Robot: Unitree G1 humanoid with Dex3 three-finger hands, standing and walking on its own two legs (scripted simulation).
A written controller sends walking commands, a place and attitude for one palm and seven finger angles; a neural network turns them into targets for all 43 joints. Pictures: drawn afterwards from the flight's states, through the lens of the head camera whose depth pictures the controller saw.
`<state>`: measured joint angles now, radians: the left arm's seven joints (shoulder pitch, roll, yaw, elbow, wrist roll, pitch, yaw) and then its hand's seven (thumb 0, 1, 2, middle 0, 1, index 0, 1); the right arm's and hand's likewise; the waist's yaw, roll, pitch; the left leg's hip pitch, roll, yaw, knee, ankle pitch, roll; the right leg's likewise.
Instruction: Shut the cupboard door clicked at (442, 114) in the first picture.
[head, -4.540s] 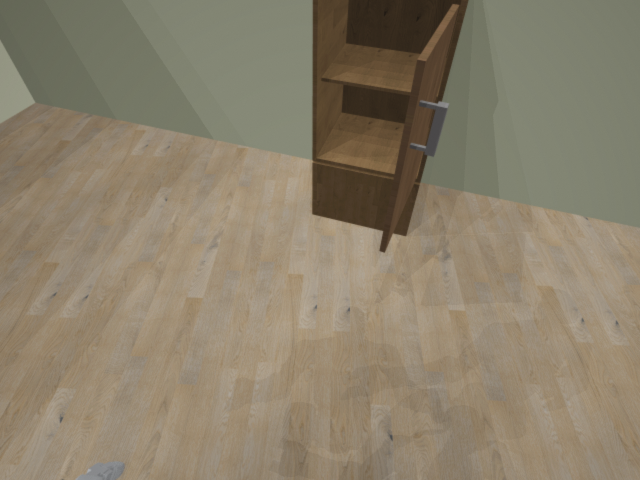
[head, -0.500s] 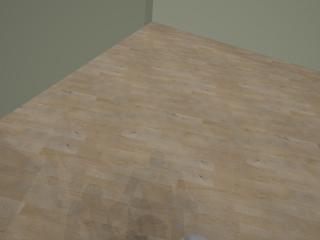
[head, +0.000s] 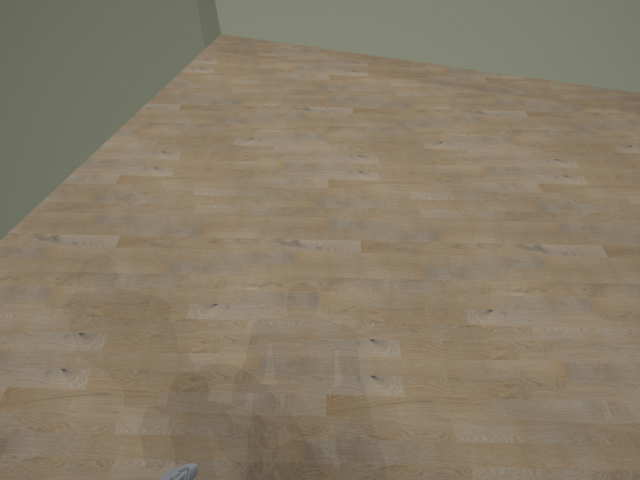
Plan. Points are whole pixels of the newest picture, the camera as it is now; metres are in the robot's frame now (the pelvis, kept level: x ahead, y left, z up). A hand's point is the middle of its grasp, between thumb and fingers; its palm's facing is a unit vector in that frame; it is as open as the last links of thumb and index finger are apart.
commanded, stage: walk around to get in front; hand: left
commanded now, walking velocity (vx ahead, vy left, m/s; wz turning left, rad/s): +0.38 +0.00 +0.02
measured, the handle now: out of the picture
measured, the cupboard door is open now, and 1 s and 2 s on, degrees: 84 84 84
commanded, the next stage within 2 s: walk to a spot facing it in 1.32 s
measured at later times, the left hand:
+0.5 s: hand (165, 474) +0.17 +0.23 -0.18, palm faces +0.08 -0.99 -0.14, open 7.3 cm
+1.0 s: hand (250, 259) +0.53 +0.15 -0.15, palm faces -0.04 -0.98 -0.20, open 7.3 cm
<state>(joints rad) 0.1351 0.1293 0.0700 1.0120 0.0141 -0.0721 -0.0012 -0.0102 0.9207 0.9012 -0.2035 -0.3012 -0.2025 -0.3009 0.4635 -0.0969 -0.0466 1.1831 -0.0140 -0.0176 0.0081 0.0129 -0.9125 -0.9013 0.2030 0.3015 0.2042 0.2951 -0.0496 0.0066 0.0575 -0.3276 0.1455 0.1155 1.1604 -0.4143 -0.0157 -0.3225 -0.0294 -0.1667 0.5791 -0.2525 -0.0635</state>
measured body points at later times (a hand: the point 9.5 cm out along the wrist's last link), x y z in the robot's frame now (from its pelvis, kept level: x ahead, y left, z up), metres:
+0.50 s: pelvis +0.21 +0.06 +0.00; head +0.22 +0.09 +0.45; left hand +0.16 +0.28 -0.17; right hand +0.30 -0.18 -0.13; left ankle +0.27 +0.14 -0.73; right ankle +0.14 -0.08 -0.63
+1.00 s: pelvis +0.42 -0.02 +0.00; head +0.44 -0.04 +0.45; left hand +0.54 +0.20 -0.14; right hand +0.32 -0.21 -0.16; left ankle +0.32 +0.13 -0.64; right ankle +0.47 -0.10 -0.73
